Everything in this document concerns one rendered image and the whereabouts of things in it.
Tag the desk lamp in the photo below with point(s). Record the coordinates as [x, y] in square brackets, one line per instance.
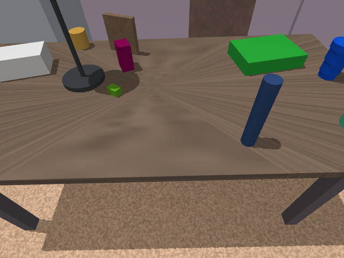
[83, 77]

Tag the table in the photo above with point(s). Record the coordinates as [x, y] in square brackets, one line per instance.
[180, 117]

